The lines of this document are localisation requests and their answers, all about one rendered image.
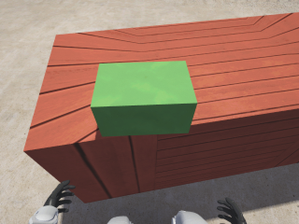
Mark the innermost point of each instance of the robot left hand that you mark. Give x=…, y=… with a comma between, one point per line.
x=57, y=194

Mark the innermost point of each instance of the pedestal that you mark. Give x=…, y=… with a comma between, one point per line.
x=245, y=77

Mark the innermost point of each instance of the carton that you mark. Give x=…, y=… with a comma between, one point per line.
x=143, y=98

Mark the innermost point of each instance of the right robot thigh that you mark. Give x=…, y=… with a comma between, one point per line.
x=186, y=217

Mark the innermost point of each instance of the robot right hand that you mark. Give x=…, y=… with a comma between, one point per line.
x=236, y=216

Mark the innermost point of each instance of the robot left forearm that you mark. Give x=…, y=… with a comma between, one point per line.
x=47, y=214

